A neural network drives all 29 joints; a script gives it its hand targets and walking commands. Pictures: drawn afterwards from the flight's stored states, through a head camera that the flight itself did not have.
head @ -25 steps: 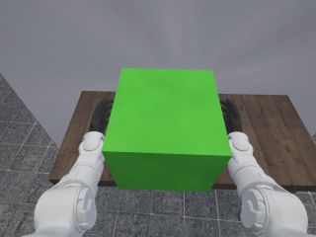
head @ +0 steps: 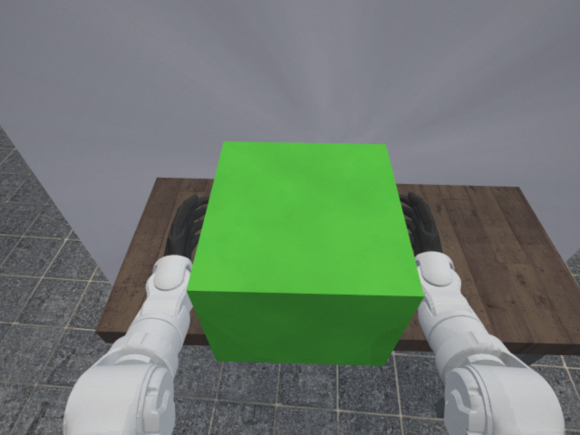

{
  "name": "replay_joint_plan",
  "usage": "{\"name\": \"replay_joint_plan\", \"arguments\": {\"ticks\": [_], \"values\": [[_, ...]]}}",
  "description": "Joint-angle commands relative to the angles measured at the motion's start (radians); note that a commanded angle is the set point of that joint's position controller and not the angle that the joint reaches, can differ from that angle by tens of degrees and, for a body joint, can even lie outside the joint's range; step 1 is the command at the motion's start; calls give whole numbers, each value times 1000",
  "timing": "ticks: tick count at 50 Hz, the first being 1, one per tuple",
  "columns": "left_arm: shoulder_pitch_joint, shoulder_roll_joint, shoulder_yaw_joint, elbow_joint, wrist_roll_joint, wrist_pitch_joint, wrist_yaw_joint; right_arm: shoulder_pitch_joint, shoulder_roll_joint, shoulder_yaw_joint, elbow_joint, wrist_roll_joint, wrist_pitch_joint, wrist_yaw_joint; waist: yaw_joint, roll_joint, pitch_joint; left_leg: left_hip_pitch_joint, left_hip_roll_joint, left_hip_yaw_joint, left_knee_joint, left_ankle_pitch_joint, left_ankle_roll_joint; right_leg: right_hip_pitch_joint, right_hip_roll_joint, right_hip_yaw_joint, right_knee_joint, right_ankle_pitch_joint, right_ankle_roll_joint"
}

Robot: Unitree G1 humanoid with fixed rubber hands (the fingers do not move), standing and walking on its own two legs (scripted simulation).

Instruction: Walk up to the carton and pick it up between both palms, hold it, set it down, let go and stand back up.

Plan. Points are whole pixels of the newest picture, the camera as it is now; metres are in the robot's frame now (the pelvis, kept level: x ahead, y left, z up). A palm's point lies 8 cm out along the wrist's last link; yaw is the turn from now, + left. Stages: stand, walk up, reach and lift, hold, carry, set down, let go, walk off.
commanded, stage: reach and lift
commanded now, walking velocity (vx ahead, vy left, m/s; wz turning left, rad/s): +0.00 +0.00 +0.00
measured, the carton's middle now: (302, 251) +0.42 +0.01 +0.01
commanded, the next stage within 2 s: hold in 1.98 s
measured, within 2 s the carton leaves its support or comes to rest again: neither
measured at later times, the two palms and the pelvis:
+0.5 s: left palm (171, 226) +0.38 +0.19 +0.12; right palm (442, 230) +0.39 -0.17 +0.12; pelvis -0.02 +0.00 +0.00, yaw +0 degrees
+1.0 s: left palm (146, 214) +0.35 +0.20 +0.17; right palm (455, 216) +0.37 -0.16 +0.17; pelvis -0.02 +0.00 +0.01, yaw +0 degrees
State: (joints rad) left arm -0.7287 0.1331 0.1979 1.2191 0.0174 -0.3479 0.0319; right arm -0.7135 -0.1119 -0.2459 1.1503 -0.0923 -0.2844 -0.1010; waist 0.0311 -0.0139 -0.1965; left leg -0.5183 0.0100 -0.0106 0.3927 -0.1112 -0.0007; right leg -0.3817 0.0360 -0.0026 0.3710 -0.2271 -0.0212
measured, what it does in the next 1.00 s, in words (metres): stands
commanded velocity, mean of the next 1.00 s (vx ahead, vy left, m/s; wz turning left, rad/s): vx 0.00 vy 0.00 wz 0.00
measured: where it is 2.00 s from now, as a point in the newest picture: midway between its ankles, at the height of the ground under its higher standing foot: outside the picture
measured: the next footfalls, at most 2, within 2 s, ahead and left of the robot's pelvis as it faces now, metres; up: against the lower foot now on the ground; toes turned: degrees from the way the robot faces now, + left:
none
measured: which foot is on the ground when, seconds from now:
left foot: down 0.00-1.00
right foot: down 0.00-1.00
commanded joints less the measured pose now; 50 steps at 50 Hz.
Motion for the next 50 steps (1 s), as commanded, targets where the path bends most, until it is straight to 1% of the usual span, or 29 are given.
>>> {"name": "replay_joint_plan", "arguments": {"ticks": [1,3,4,5,6,9,10,12,13,14,16,17,22,24,25,28,32,35,36,38,39,40,43,44,45,46,47,48,50], "values": [[-708,-714,-368,-345,-3,-15,-111,-626,694,403,-331,67,-32,165,-10,63,-604,573,8,25,84,469,-81,99,-1,-27,-54,449,32],[-697,-702,-370,-414,-3,6,-103,-589,697,422,-332,90,-6,168,-3,75,-610,587,7,22,72,465,-77,128,-2,-26,-57,437,26],[-674,-697,-364,-355,4,31,-104,-578,665,407,-290,91,13,166,-17,85,-547,593,11,15,59,431,-82,86,0,-34,-71,371,27],[-724,-709,-380,-408,-4,41,-102,-595,672,410,-286,99,22,168,-19,84,-543,605,15,11,56,414,-83,63,3,-37,-79,325,26],[-738,-688,-367,-360,6,58,-107,-598,647,380,-259,83,39,169,-29,80,-478,580,15,8,34,339,-77,36,-5,-35,-94,251,25],[-767,-697,-378,-394,2,110,-100,-646,604,351,-276,97,69,179,-31,87,-444,592,24,-1,2,223,-75,8,-13,-37,-112,143,15],[-788,-716,-410,-458,-21,113,-93,-678,614,367,-314,116,68,181,-24,86,-483,601,23,4,8,270,-84,16,-3,-44,-100,181,14],[-778,-705,-387,-451,-8,145,-87,-701,614,364,-311,134,88,187,-6,77,-437,594,26,1,-12,219,-76,16,-11,-36,-115,127,18],[-817,-701,-392,-499,-28,151,-86,-769,628,388,-394,150,81,189,12,61,-502,593,18,13,0,246,-72,27,-9,-37,-102,167,22],[-779,-693,-367,-483,-13,166,-86,-759,640,400,-396,156,96,189,26,48,-466,590,19,13,-6,229,-58,54,-13,-25,-109,151,21],[-786,-668,-330,-405,4,202,-100,-764,613,363,-334,129,127,188,11,22,-365,559,13,21,-34,140,-48,26,-17,-27,-121,76,27],[-766,-669,-342,-463,-5,216,-97,-759,622,386,-388,142,133,188,17,20,-421,580,12,20,-24,192,-42,63,-20,-20,-114,145,29],[-713,-657,-298,-461,17,280,-126,-744,635,395,-407,163,179,164,5,2,-390,568,-9,38,-32,196,-22,147,-23,-4,-110,204,45],[-696,-655,-304,-516,7,295,-128,-724,641,423,-421,183,193,155,6,9,-408,564,-20,37,-19,264,-26,200,-24,10,-94,317,53],[-720,-630,-268,-511,37,309,-132,-757,640,419,-409,184,208,151,16,8,-377,534,-23,35,-31,215,-16,209,-32,13,-95,284,58],[-680,-641,-257,-544,36,351,-154,-769,660,440,-456,202,231,126,-3,-27,-376,537,-34,35,-32,253,-11,295,-31,18,-80,410,77],[-634,-706,-321,-683,21,404,-152,-744,665,472,-536,245,250,114,-19,13,-445,635,-32,26,-11,397,-40,309,-6,1,-76,475,67],[-612,-664,-288,-682,52,461,-171,-704,635,432,-499,234,287,97,-36,6,-315,611,-38,24,-34,323,-34,307,-16,14,-100,420,71],[-663,-680,-299,-690,46,473,-170,-739,614,403,-469,233,296,100,-55,27,-313,632,-33,17,-45,287,-45,252,-3,-9,-104,330,62],[-620,-694,-312,-724,46,510,-179,-735,621,412,-520,246,309,92,-60,14,-272,639,-32,17,-49,311,-39,276,-5,-3,-112,341,60],[-653,-691,-276,-715,64,526,-186,-724,606,371,-456,226,324,90,-74,13,-223,636,-28,19,-63,267,-37,251,-5,-10,-128,269,61],[-604,-686,-262,-669,66,544,-195,-702,603,368,-449,226,337,89,-64,-8,-184,609,-36,27,-75,234,-31,254,-12,0,-137,248,61],[-584,-687,-247,-723,67,578,-208,-759,629,397,-546,246,343,82,-50,-10,-239,621,-44,36,-70,262,-24,304,-11,7,-129,327,66],[-576,-692,-247,-710,78,591,-211,-752,617,377,-516,241,350,80,-62,-2,-181,612,-44,35,-75,227,-22,279,-13,8,-133,289,65],[-601,-695,-238,-722,81,595,-209,-789,619,388,-522,253,348,85,-49,-6,-181,617,-41,33,-84,213,-21,271,-4,-5,-139,244,63],[-637,-688,-249,-731,69,602,-215,-799,627,378,-534,245,353,80,-67,-7,-179,616,-45,33,-82,203,-17,272,-10,-1,-142,245,65],[-660,-704,-278,-796,45,605,-211,-828,645,400,-593,255,347,80,-63,-16,-268,648,-45,33,-71,233,-17,294,-5,-4,-133,279,68],[-647,-698,-266,-794,70,615,-206,-791,630,389,-535,255,361,85,-66,2,-209,646,-42,25,-82,205,-21,262,-2,-11,-138,228,60],[-679,-687,-271,-786,64,633,-206,-852,640,386,-571,257,368,86,-60,1,-203,630,-42,33,-94,138,-9,232,-9,-10,-152,159,62]]}}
